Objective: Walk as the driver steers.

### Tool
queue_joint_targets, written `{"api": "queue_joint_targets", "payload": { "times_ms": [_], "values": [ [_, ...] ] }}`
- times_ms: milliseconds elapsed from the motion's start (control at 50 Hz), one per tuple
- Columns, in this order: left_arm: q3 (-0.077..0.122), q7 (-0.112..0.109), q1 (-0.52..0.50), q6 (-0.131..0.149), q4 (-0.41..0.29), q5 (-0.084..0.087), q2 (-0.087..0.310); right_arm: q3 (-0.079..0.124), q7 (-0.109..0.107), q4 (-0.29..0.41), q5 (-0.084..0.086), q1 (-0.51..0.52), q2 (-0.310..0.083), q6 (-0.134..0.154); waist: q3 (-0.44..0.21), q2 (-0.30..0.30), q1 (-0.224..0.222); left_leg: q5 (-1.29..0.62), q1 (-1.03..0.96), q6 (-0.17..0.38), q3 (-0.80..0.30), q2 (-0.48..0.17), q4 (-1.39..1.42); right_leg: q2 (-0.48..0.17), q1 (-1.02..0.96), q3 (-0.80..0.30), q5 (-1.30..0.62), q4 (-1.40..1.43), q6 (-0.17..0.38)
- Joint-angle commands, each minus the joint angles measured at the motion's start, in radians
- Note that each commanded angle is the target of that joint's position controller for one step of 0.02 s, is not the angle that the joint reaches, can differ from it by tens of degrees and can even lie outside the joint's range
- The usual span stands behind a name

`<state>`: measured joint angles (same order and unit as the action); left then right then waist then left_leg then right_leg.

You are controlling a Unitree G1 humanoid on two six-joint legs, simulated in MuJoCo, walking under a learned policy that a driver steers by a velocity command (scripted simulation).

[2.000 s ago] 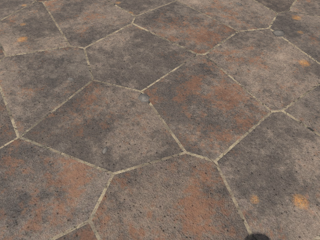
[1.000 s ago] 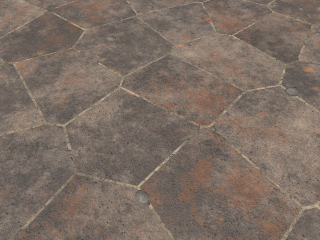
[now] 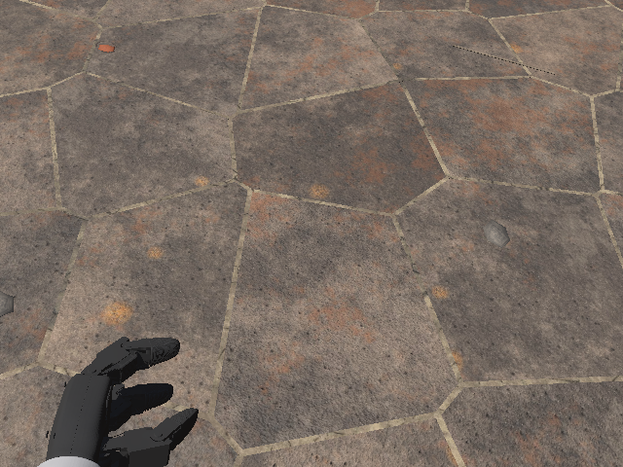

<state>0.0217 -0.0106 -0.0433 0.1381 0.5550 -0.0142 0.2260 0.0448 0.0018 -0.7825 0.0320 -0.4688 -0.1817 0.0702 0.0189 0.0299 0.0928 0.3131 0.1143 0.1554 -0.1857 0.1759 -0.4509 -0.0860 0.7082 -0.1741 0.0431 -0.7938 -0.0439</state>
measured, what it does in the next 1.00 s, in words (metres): walks ahead, turning right: right foot, then left foot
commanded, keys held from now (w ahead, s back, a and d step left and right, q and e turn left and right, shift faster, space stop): w+q+shift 0.14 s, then e+shift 0.86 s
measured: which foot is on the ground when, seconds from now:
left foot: down 0.00-0.14, up 0.16-0.48, down 0.50-0.90, up 0.92-1.00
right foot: up 0.00-0.12, down 0.14-0.50, up 0.52-0.88, down 0.90-1.00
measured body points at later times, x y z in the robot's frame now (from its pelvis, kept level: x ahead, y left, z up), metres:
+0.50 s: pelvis +0.35 -0.02 -0.01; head +0.39 +0.00 +0.44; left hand +0.28 +0.25 -0.14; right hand +0.67 -0.18 -0.03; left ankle +0.47 +0.10 -0.74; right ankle +0.32 -0.18 -0.74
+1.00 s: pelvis +0.43 -0.06 -0.01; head +0.46 -0.10 +0.44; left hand +0.68 +0.16 -0.07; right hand +0.48 -0.39 -0.12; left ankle +0.46 +0.10 -0.67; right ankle +0.43 -0.16 -0.74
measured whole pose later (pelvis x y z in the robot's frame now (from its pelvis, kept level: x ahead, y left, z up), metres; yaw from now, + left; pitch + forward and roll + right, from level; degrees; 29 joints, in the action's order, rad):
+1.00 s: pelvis +0.43 -0.06 -0.01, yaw -21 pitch +2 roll +2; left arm 0.08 0.01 0.20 -0.03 0.57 -0.01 0.33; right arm 0.10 -0.02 -0.74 -0.01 -0.08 -0.33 0.00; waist 0.06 -0.02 0.01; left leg 0.49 0.50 -0.05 0.03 -0.06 -1.07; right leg 0.00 0.41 -0.02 0.26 -0.63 0.04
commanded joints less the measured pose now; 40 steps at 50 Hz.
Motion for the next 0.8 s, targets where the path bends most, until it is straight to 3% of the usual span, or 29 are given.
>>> {"api": "queue_joint_targets", "payload": {
  "times_ms": [20, 60, 100, 120, 140, 160, 180, 200, 220, 240, 260, 300, 320, 340, 380, 400, 440, 480, 500, 520, 540, 560, 580, 620, 660, 740, 800],
  "values": [
    [0.032, 0.002, -0.121, 0.008, -0.1, 0.029, 0.059, 0.054, -0.015, 0.073, 0.012, 0.06, -0.184, 0.006, 0.024, -0.109, 0.004, -0.119, 0.306, 0.082, -0.201, -0.122, 0.159, 0.129, -0.325, 0.138, -0.143, 0.233, -0.036],
    [0.056, 0.006, -0.122, 0.016, -0.11, 0.053, 0.107, 0.058, -0.02, 0.059, 0.021, 0.05, -0.174, 0.004, 0.011, -0.147, 0.004, -0.106, 0.176, 0.066, -0.269, -0.15, 0.093, 0.126, -0.328, 0.089, -0.12, 0.316, -0.033],
    [0.085, 0.007, -0.055, 0.031, -0.1, 0.065, 0.163, 0.068, -0.027, 0.062, 0.017, 0.076, -0.181, -0.002, -0.027, -0.171, -0.05, -0.306, 0.051, 0.042, -0.303, -0.179, -0.03, 0.123, -0.377, 0.084, -0.044, 0.348, -0.001],
    [0.109, 0.004, 0.1, 0.037, -0.07, 0.067, 0.201, 0.069, -0.02, 0.075, 0.004, 0.114, -0.188, -0.005, -0.125, -0.176, -0.145, -0.485, 0.027, 0.012, -0.27, -0.157, -0.195, 0.112, -0.536, 0.101, -0.028, 0.34, 0.031],
    [0.118, -0.005, 0.368, 0.029, -0.027, 0.063, 0.227, 0.051, -0.006, 0.116, -0.03, 0.191, -0.16, -0.004, -0.307, -0.181, -0.281, -0.486, 0.173, -0.023, -0.212, -0.148, -0.489, -0.001, -0.879, 0.029, 0.081, 0.216, 0.076],
    [0.122, 0.005, 0.504, 0.024, 0.011, 0.002, 0.306, 0.016, -0.001, 0.144, -0.015, 0.015, -0.02, 0.001, -0.499, 0.229, -0.179, 0.089, 0.482, -0.08, -0.097, -0.019, -0.855, -0.256, -1.236, -0.487, 0.349, 0.334, 0.251],
    [0.121, 0.028, 0.508, 0.028, 0.043, -0.004, 0.281, 0.001, -0.006, 0.13, 0.033, -0.055, -0.077, 0.004, -0.483, 0.479, -0.162, 0.238, 0.682, -0.099, -0.053, -0.064, -1.024, -0.351, -1.267, -0.858, 0.551, 0.474, 0.332],
    [0.096, 0.025, 0.463, 0.012, 0.044, -0.001, 0.155, 0.007, -0.008, 0.106, 0.027, 0.03, -0.132, -0.003, -0.3, 0.312, -0.198, 0.179, 0.747, -0.107, -0.037, -0.123, -1.078, -0.284, -1.149, -0.71, 0.482, 0.482, 0.31],
    [0.081, 0.024, 0.401, -0.004, 0.055, -0.004, 0.124, 0.008, -0.005, 0.141, -0.004, 0.185, -0.16, 0.0, -0.147, 0.11, -0.202, 0.14, 0.714, -0.12, 0.008, -0.138, -1.061, -0.217, -0.956, -0.497, 0.181, 0.469, 0.28],
    [0.078, 0.028, 0.357, -0.011, 0.066, -0.006, 0.139, 0.01, -0.004, 0.182, -0.035, 0.302, -0.161, 0.014, -0.072, 0.003, -0.179, 0.146, 0.667, -0.125, 0.038, -0.148, -1.009, -0.176, -0.789, -0.365, -0.153, 0.456, 0.272],
    [0.067, 0.031, 0.343, -0.009, 0.083, -0.004, 0.136, 0.011, -0.001, 0.206, -0.051, 0.341, -0.154, 0.022, -0.052, -0.012, -0.144, 0.16, 0.63, -0.128, 0.052, -0.18, -0.936, -0.154, -0.695, -0.283, -0.402, 0.444, 0.27],
    [0.045, 0.036, 0.336, -0.006, 0.122, 0.017, 0.094, -0.003, 0.003, 0.222, -0.053, 0.332, -0.109, 0.03, -0.051, 0.024, -0.093, 0.176, 0.574, -0.142, 0.087, -0.21, -0.71, -0.096, -0.615, -0.195, -0.588, 0.452, 0.255],
    [0.049, 0.031, 0.32, -0.012, 0.127, 0.025, 0.112, -0.012, 0.005, 0.225, -0.052, 0.331, -0.094, 0.034, -0.056, 0.03, -0.078, 0.149, 0.528, -0.155, 0.109, -0.206, -0.567, -0.083, -0.572, -0.174, -0.631, 0.462, 0.262],
    [0.065, 0.021, 0.309, -0.023, 0.126, 0.029, 0.164, -0.02, 0.009, 0.223, -0.05, 0.34, -0.085, 0.04, -0.081, 0.04, -0.076, 0.057, 0.434, -0.164, 0.137, -0.184, -0.443, -0.07, -0.516, -0.149, -0.653, 0.473, 0.268],
    [0.096, 0.002, 0.306, -0.047, 0.123, 0.042, 0.258, -0.019, 0.016, 0.212, -0.038, 0.364, -0.107, 0.04, -0.128, 0.071, -0.072, -0.17, 0.236, -0.169, 0.151, -0.126, -0.269, -0.04, -0.428, -0.115, -0.525, 0.487, 0.245],
    [0.102, -0.004, 0.312, -0.055, 0.12, 0.05, 0.272, -0.011, 0.015, 0.214, -0.036, 0.379, -0.13, 0.033, -0.133, 0.076, -0.063, -0.258, 0.173, -0.166, 0.127, -0.116, -0.204, -0.038, -0.41, -0.132, -0.414, 0.483, 0.22],
    [0.099, -0.014, 0.305, -0.066, 0.107, 0.059, 0.247, 0.008, 0.008, 0.217, -0.042, 0.395, -0.169, 0.018, -0.114, 0.071, -0.038, -0.397, 0.067, -0.152, 0.093, -0.126, -0.075, -0.013, -0.369, -0.154, -0.237, 0.438, 0.157],
    [0.089, -0.017, 0.32, -0.073, 0.094, 0.054, 0.188, 0.027, -0.007, 0.216, -0.061, 0.37, -0.202, 0.011, -0.114, 0.04, -0.02, -0.483, -0.057, -0.121, 0.081, -0.182, 0.002, 0.064, -0.306, -0.144, -0.107, 0.296, 0.094],
    [0.071, -0.014, 0.337, -0.075, 0.07, 0.04, 0.126, 0.04, -0.022, 0.214, -0.077, 0.288, -0.256, 0.008, -0.192, -0.083, -0.004, -0.752, -0.22, -0.055, -0.044, -0.363, -0.017, 0.129, -0.192, -0.076, 0.18, 0.05, 0.047],
    [0.051, -0.011, 0.529, -0.081, 0.083, 0.038, 0.073, 0.033, -0.024, 0.221, -0.095, 0.255, -0.255, -0.01, -0.345, -0.283, -0.071, -1.05, -0.346, 0.089, -0.257, -0.646, -0.076, 0.171, -0.089, -0.006, 0.718, -0.193, 0.018],
    [0.06, -0.012, 0.6, -0.099, 0.091, 0.048, 0.155, 0.038, -0.013, 0.209, -0.068, 0.278, -0.239, -0.029, -0.392, -0.32, -0.091, -0.824, -0.297, 0.151, -0.347, -0.691, -0.024, 0.094, -0.049, 0.054, 0.688, -0.359, -0.007],
    [0.075, -0.02, 0.537, -0.12, 0.092, 0.05, 0.191, 0.031, -0.012, 0.214, -0.049, 0.315, -0.195, -0.037, -0.286, -0.245, -0.082, -0.574, -0.223, 0.134, -0.295, -0.609, 0.034, 0.06, 0.023, 0.088, 0.599, -0.448, -0.03],
    [0.083, -0.03, 0.501, -0.142, 0.092, 0.046, 0.201, 0.022, -0.011, 0.213, -0.042, 0.367, -0.166, -0.04, -0.206, -0.187, -0.091, -0.419, -0.13, 0.102, -0.205, -0.552, 0.078, 0.04, 0.044, 0.104, 0.532, -0.479, -0.043],
    [0.093, -0.04, 0.492, -0.182, 0.089, 0.037, 0.195, 0.023, -0.011, 0.212, -0.056, 0.466, -0.168, -0.043, -0.117, -0.174, -0.138, -0.383, 0.072, 0.082, -0.056, -0.491, 0.142, 0.01, -0.035, 0.116, 0.44, -0.517, -0.067],
    [0.088, -0.04, 0.459, -0.193, 0.065, 0.031, 0.155, 0.033, -0.019, 0.193, -0.065, 0.488, -0.176, -0.035, -0.096, -0.169, -0.147, -0.404, 0.141, 0.077, 0.062, -0.464, 0.173, -0.005, -0.085, 0.14, 0.361, -0.468, -0.07],
    [0.069, -0.011, 0.344, -0.188, 0.019, 0.031, 0.111, 0.05, -0.037, 0.153, -0.053, 0.471, -0.202, -0.035, -0.125, -0.139, -0.121, -0.434, 0.095, 0.076, 0.178, -0.48, 0.158, -0.036, -0.156, 0.161, 0.243, -0.217, -0.044],
    [0.071, 0.02, 0.301, -0.192, 0.0, 0.035, 0.135, 0.068, -0.031, 0.134, -0.038, 0.457, -0.247, -0.043, -0.131, -0.159, -0.111, -0.418, 0.086, 0.053, 0.238, -0.506, 0.137, -0.015, -0.261, 0.213, 0.211, -0.059, -0.008]
  ]
}}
